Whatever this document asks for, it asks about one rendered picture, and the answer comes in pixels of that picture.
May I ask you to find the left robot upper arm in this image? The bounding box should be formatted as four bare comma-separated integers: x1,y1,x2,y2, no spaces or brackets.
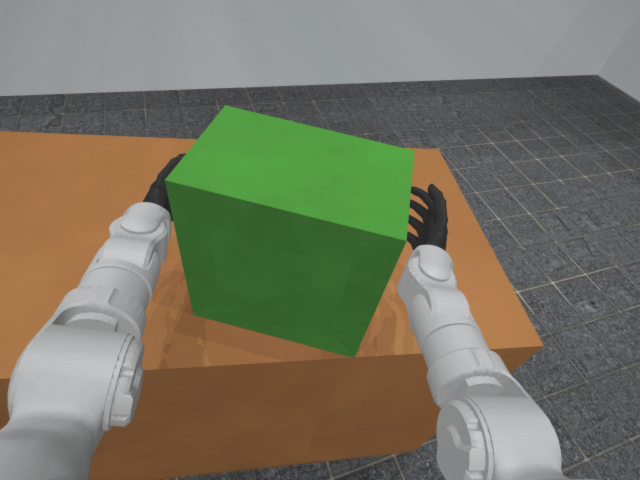
0,324,144,480

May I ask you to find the left robot forearm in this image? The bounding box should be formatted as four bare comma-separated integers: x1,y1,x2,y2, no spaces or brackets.
8,202,171,418

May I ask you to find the right robot forearm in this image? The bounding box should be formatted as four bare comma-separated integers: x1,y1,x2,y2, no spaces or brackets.
397,245,562,466

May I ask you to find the right robot upper arm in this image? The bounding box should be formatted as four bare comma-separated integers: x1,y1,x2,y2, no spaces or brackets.
436,395,597,480

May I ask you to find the left robot hand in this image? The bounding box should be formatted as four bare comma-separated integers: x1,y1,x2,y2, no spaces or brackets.
143,153,186,222

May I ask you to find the right robot hand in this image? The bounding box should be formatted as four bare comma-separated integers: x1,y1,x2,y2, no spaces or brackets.
407,184,448,251

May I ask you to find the carton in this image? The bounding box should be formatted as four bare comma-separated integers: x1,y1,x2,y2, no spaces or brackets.
165,105,414,358

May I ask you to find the pedestal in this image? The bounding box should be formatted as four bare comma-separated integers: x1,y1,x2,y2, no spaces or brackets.
0,131,544,480

